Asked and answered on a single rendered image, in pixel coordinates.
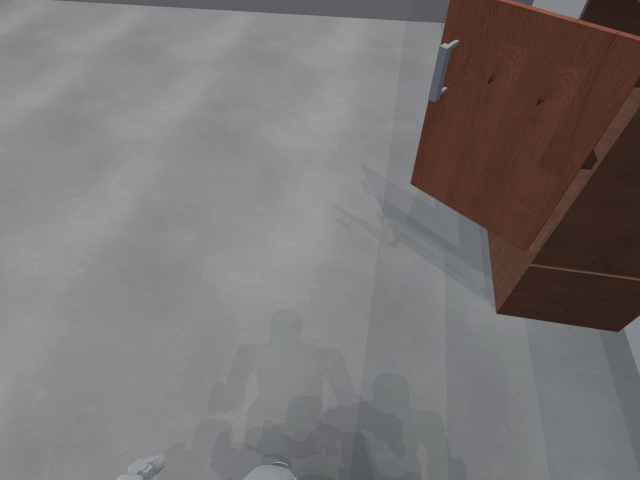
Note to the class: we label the left robot shin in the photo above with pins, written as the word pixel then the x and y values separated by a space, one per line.
pixel 281 465

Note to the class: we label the robot left hand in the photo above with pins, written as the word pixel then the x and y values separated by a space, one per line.
pixel 144 469

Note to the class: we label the handle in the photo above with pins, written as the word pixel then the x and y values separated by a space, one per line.
pixel 436 89

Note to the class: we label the cupboard door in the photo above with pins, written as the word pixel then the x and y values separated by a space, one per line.
pixel 529 94

